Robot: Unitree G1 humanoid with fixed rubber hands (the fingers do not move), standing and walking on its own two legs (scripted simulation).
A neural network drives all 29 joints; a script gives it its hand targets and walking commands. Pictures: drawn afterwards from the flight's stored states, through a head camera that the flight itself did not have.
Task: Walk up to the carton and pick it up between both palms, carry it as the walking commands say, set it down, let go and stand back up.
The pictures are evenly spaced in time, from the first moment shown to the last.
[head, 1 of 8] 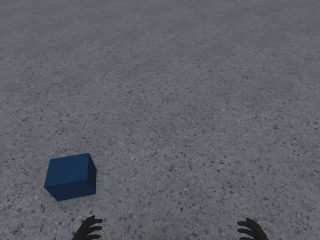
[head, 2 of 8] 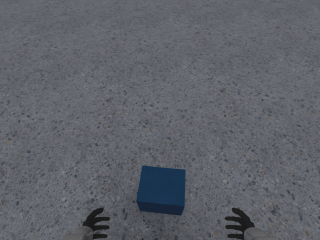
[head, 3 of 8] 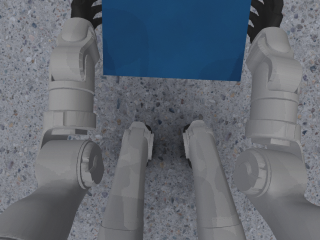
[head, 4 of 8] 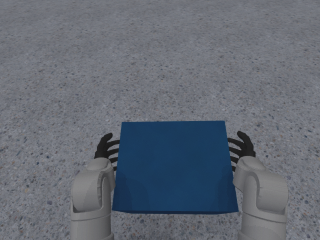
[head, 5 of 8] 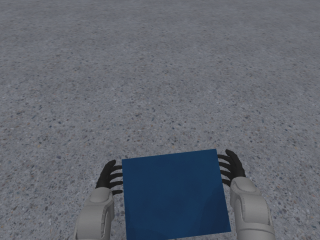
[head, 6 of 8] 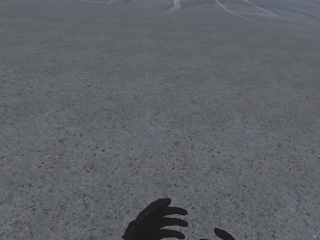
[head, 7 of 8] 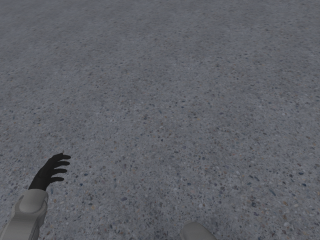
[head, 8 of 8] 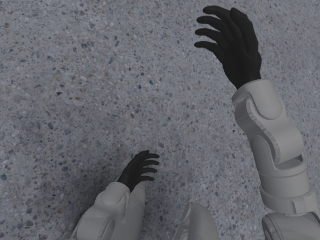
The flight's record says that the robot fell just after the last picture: no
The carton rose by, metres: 0.68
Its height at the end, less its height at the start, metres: -0.01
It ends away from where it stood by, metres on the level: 10.20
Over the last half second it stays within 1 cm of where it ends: yes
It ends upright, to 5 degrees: no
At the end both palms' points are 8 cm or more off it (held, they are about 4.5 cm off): yes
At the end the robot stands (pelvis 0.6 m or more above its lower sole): yes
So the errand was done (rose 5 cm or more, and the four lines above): no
